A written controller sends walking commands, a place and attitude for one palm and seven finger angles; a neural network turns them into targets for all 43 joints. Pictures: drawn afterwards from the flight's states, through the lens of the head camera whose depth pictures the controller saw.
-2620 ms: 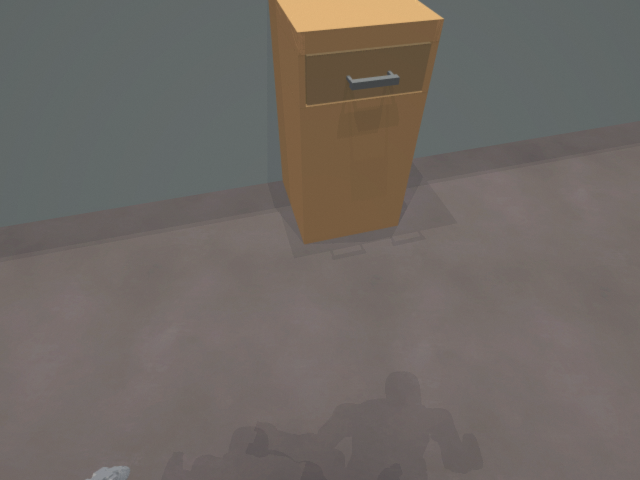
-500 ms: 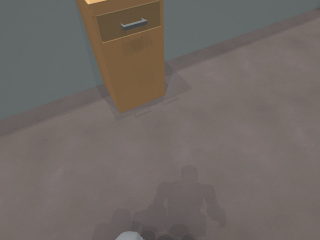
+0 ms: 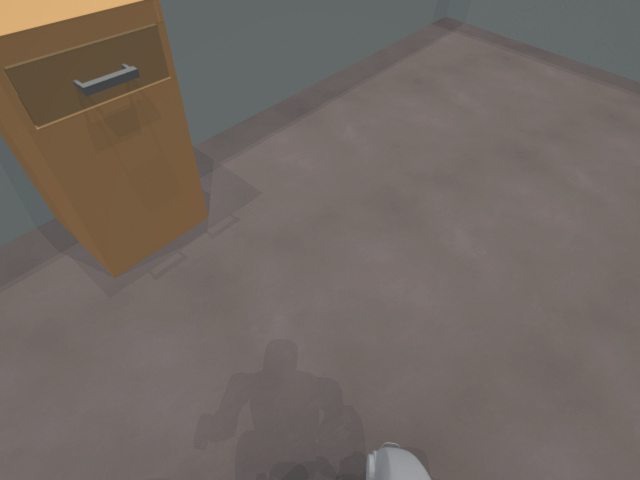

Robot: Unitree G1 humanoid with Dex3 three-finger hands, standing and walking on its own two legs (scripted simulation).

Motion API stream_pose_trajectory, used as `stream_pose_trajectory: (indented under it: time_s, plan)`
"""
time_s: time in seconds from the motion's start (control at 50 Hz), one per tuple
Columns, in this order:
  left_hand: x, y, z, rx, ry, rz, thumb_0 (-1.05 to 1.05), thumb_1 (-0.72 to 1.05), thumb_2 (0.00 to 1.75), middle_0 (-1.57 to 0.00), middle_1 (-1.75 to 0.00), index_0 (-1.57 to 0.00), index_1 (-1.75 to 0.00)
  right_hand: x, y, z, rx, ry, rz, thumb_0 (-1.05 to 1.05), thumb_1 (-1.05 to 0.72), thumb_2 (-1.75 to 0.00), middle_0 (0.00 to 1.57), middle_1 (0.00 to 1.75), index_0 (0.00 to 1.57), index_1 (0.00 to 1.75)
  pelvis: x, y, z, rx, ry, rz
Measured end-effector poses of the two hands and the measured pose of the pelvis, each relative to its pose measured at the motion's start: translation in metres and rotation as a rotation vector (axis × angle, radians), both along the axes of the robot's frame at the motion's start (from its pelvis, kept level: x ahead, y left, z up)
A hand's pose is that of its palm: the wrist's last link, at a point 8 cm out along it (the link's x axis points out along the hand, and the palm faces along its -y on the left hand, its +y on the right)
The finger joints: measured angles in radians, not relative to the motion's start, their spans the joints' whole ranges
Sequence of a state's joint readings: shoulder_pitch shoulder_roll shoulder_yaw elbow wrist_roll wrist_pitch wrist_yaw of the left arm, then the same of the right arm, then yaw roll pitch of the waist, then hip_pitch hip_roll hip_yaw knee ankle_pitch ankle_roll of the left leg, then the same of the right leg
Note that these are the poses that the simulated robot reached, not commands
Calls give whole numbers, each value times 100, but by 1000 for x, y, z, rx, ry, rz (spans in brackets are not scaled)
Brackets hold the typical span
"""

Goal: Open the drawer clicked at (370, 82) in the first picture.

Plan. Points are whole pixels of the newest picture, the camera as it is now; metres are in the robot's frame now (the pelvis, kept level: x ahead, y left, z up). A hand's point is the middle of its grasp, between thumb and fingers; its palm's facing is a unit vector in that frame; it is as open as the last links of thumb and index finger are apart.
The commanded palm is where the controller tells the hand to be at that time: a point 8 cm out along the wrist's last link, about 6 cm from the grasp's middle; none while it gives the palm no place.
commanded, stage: walk to a spot facing it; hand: left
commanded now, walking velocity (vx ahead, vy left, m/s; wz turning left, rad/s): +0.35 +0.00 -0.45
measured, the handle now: (106, 77) +1.02 +0.61 -0.06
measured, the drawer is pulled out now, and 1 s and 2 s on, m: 0.00 0.00 0.00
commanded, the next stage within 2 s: turn to face it in 1.36 s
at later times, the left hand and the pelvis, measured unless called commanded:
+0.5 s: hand (250, 382) +0.29 +0.12 -0.17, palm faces -0.14 -0.97 -0.20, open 7.2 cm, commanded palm none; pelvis +0.20 -0.06 +0.00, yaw -10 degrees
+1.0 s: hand (298, 275) +0.52 +0.06 -0.18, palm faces -0.31 -0.94 -0.17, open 7.3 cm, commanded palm none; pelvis +0.42 -0.10 +0.00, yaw -18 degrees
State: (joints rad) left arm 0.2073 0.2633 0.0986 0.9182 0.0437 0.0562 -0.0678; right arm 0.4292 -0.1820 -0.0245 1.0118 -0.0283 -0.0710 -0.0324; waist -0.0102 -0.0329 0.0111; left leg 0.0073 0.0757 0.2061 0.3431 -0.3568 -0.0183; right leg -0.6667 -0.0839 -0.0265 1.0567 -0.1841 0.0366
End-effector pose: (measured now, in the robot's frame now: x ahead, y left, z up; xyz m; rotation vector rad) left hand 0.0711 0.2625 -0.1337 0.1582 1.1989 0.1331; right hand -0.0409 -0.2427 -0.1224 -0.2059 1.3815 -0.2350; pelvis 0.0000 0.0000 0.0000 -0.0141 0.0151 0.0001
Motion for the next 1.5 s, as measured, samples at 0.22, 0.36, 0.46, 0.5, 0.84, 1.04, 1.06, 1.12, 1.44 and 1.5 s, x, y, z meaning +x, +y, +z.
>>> stream_pose_trajectory:
  time_s: [0.22, 0.36, 0.46, 0.5, 0.84, 1.04, 1.06, 1.12, 1.44, 1.5]
  plan:
    - [192, -107, -21, -37, -157, -244, 1, 91, 90, -19, -30, -20, -30, -26, -11, -26, 99, 289, -251, 0, -90, -90, 20, 30, 20, 30, 89, -53, -31, 5, -13, -111]
    - [206, -119, -6, -21, -87, -202, -1, 93, 90, -20, -30, -20, -30, 112, -48, -22, 60, 14, -210, 1, -91, -90, 20, 29, 19, 30, 138, -63, -8, -5, -16, -146]
    - [219, -99, -2, 6, -46, -179, -2, 94, 90, -20, -30, -20, -30, 214, -53, -12, 59, -171, -161, 0, -91, -90, 19, 29, 19, 30, 179, -61, -2, -14, -14, -169]
    - [223, -91, -6, 3, -19, -164, -2, 94, 90, -20, -30, -20, -30, 250, -51, -8, 58, -222, -138, 0, -91, -90, 19, 29, 19, 30, 198, -58, -2, -20, -18, -175]
    - [340, -98, -13, -49, 158, -193, 1, 91, 90, -19, -30, -20, -30, 308, -24, -3, 38, -40, -279, -1, -93, -90, 20, 29, 20, 30, 350, -53, 5, 9, -14, -271]
    - [498, -174, -20, -2, 87, -348, 1, 93, 90, -19, -30, -20, -30, 298, -17, -20, 180, 236, -457, 0, -91, -90, 20, 30, 20, 30, 441, -115, -13, 12, -11, -324]
    - [515, -184, -23, 1, 53, -356, 1, 92, 90, -19, -30, -20, -30, 302, -21, -25, 196, 259, -466, 0, -91, -90, 20, 30, 20, 30, 451, -125, -20, 17, -14, -321]
    - [550, -209, -24, -4, -26, -337, 1, 92, 90, -19, -30, -20, -30, 330, -43, -34, 213, 274, -460, 0, -91, -90, 20, 30, 20, 30, 473, -144, -25, 5, -24, -315]
    - [596, -217, -22, -42, 111, -187, 0, 92, 90, -20, -30, -20, -30, 661, -180, -5, 10, -222, -188, 1, -94, -90, 19, 29, 19, 30, 615, -167, -5, -34, -28, -237]
    - [601, -210, -39, -63, 184, -149, 0, 92, 90, -20, -30, -20, -30, 712, -179, -8, -17, -253, -136, 1, -93, -90, 19, 29, 19, 30, 650, -160, -17, -44, -34, -230]
